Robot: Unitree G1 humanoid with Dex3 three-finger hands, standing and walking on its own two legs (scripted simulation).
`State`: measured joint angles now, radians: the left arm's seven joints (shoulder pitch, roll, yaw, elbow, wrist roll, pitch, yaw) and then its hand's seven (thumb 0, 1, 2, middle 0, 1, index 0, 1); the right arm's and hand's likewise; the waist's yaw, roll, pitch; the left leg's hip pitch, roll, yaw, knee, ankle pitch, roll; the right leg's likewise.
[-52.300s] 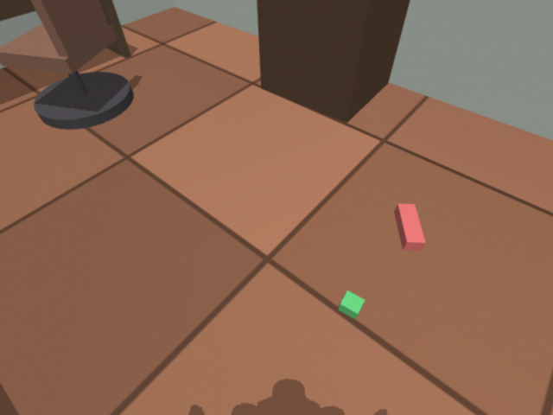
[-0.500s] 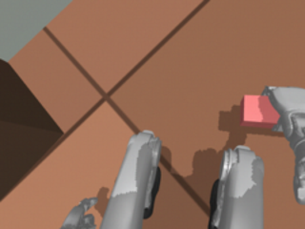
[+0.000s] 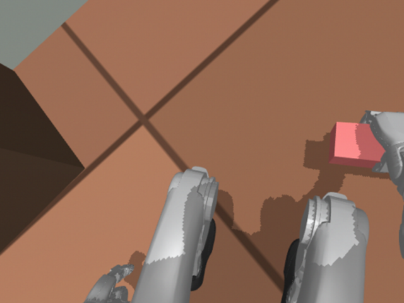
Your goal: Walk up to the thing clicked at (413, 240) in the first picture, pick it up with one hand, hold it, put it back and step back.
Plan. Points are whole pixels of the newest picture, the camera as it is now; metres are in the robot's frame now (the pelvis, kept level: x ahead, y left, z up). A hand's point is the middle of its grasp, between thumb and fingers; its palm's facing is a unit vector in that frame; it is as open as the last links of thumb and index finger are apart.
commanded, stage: lower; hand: right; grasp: from above
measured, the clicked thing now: (389, 148) +0.45 -0.29 -0.20
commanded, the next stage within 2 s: rest in 0.26 s
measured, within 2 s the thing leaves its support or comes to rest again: neither
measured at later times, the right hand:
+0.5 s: hand (371, 151) +0.45 -0.26 -0.23, palm faces -0.47 +0.04 -0.88, open 10.8 cm
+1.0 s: hand (362, 153) +0.45 -0.26 -0.27, palm faces -0.47 +0.07 -0.88, open 10.8 cm
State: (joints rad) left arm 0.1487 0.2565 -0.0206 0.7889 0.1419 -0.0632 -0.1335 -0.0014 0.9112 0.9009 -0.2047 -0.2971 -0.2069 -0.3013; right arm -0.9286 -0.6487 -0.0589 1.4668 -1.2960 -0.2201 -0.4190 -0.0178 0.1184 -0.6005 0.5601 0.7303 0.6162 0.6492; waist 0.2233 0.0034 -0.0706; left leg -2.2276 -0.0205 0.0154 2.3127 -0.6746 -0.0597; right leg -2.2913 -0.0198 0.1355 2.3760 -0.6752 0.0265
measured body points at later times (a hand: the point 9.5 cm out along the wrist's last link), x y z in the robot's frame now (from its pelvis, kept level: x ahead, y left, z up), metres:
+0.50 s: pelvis +0.01 +0.00 -0.03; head +0.25 -0.07 +0.34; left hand +0.05 +0.28 -0.13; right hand +0.47 -0.26 -0.18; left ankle +0.10 +0.13 -0.30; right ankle +0.08 -0.13 -0.30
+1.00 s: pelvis +0.01 +0.00 -0.04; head +0.27 -0.08 +0.32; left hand +0.05 +0.27 -0.13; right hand +0.47 -0.26 -0.22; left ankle +0.10 +0.13 -0.30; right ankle +0.08 -0.13 -0.30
